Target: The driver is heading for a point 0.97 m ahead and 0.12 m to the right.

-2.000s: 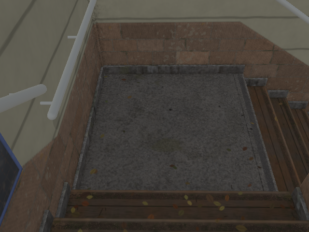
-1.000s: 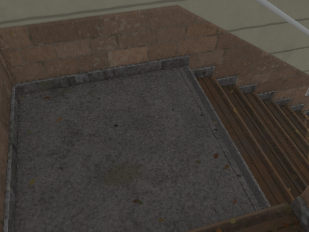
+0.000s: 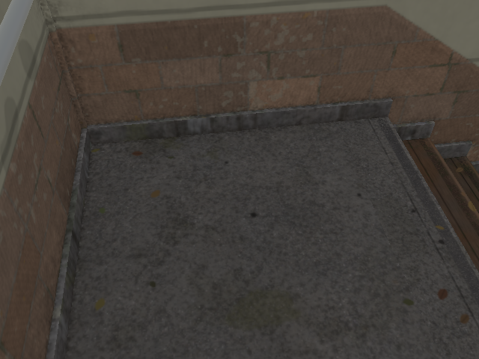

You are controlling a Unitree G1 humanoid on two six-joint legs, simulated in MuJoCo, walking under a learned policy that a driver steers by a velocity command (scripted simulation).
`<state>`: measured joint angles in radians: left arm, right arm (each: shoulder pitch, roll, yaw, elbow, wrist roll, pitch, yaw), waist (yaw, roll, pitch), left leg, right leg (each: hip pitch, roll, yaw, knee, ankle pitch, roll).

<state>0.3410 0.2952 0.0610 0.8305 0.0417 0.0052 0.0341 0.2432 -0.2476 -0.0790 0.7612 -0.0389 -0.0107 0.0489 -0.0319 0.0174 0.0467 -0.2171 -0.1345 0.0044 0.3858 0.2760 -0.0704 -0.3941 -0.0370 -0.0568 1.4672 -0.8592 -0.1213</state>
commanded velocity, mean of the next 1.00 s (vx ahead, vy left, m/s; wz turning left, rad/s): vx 0.00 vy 0.00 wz -0.16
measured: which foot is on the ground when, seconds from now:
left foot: down 0.00-1.00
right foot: up 0.00-1.00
